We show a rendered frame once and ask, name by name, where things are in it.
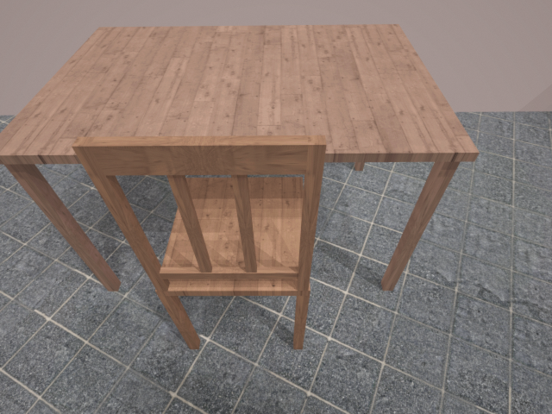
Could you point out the chair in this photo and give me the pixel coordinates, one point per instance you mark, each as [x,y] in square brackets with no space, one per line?
[235,236]

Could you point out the table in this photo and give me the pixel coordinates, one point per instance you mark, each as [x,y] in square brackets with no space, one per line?
[363,86]

